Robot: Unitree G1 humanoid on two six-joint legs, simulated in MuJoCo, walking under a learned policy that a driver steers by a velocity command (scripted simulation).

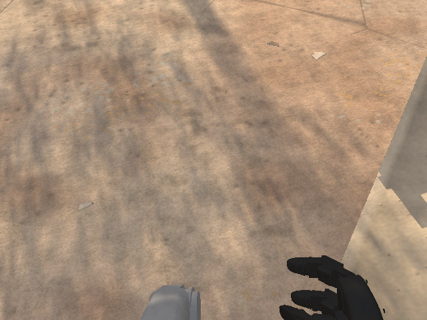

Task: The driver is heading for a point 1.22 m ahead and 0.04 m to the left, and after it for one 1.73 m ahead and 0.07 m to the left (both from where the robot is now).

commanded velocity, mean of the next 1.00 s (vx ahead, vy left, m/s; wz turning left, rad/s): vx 0.19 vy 0.00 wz -0.28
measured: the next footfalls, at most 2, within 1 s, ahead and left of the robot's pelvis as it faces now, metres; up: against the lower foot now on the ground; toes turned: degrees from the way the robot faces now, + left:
left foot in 0.16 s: +0.27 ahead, +0.11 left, +0.13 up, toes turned -3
right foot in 0.58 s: +0.47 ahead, -0.12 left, +0.13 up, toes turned -10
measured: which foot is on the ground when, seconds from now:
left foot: up 0.00-0.14, down 0.16-0.58, up 0.60-0.90, down 0.92-1.00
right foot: down 0.00-0.16, up 0.18-0.56, down 0.58-1.00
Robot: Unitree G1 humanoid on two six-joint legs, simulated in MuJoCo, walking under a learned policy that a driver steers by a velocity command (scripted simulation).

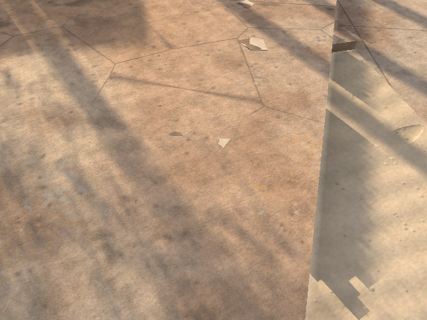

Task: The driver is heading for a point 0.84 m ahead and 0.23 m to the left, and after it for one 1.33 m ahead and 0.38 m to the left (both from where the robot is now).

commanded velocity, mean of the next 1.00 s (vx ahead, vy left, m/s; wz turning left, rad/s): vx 0.15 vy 0.00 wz -0.01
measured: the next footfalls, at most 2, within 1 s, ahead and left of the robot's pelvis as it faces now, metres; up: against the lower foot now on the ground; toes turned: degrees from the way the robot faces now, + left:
right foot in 0.80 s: +0.21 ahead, -0.10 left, +0.00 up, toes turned -2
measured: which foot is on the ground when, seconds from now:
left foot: down 0.00-0.82, up 0.84-1.00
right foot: down 0.00-0.56, up 0.58-0.78, down 0.80-1.00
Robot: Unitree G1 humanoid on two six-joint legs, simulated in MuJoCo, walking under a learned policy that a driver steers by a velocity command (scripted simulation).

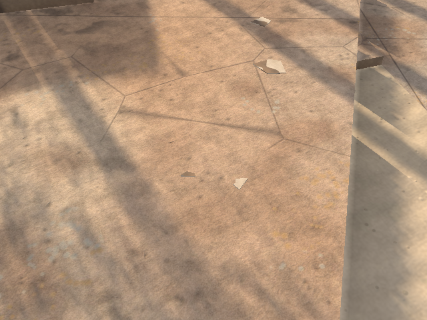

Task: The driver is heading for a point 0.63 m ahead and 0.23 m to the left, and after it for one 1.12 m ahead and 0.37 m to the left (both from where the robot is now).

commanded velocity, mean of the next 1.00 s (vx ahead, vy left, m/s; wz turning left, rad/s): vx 0.44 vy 0.00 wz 0.41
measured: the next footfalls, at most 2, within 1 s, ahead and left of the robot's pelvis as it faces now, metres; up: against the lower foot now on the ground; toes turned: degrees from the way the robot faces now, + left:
left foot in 0.30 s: +0.37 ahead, +0.14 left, +0.00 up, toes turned +5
right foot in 0.80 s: +0.66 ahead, +0.01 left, +0.00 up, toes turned +23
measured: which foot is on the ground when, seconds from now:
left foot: up 0.00-0.28, down 0.30-0.80, up 0.82-1.00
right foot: down 0.00-0.32, up 0.34-0.78, down 0.80-1.00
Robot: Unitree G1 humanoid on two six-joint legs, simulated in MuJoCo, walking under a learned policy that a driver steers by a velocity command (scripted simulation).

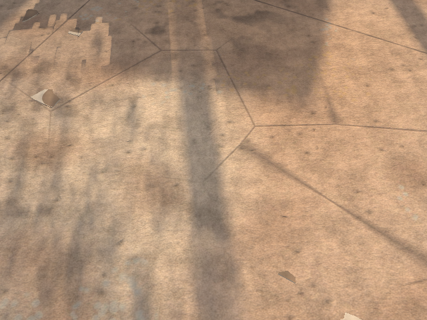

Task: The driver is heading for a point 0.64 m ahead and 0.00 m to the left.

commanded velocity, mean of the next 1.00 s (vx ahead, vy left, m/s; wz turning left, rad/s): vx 0.04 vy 0.00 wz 0.30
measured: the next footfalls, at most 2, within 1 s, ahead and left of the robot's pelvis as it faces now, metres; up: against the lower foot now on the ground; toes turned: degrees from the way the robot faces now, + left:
left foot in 0.26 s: +0.16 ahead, +0.15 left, +0.00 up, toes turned +12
right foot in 0.64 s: +0.17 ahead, -0.09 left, +0.00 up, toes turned +15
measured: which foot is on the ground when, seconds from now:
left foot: up 0.00-0.24, down 0.26-1.00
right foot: down 0.00-0.26, up 0.28-0.62, down 0.64-1.00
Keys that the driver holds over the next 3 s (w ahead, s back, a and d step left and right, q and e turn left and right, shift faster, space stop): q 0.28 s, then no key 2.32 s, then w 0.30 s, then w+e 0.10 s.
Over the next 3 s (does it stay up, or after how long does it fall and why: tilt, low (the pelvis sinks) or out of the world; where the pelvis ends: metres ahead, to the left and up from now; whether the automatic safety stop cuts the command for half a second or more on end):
stays up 0.21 0.08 -0.01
